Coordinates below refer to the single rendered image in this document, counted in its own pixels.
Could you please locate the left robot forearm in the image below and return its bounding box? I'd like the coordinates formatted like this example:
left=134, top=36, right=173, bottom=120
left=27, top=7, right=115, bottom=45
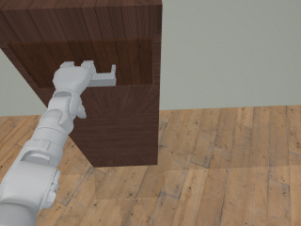
left=0, top=88, right=81, bottom=200

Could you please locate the drawer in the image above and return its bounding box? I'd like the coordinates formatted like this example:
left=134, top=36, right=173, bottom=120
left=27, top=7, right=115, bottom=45
left=7, top=38, right=153, bottom=89

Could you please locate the robot left upper arm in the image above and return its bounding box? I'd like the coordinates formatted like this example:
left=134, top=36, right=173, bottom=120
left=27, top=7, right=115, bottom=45
left=0, top=160, right=61, bottom=226

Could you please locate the handle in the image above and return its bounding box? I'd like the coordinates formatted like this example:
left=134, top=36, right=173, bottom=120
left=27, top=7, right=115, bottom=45
left=52, top=64, right=117, bottom=87

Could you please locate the robot left hand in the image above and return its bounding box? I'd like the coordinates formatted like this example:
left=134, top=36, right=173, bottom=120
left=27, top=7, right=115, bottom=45
left=53, top=60, right=97, bottom=119

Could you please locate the cabinet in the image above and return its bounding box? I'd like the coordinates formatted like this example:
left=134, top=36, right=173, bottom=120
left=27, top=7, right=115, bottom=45
left=0, top=0, right=163, bottom=168

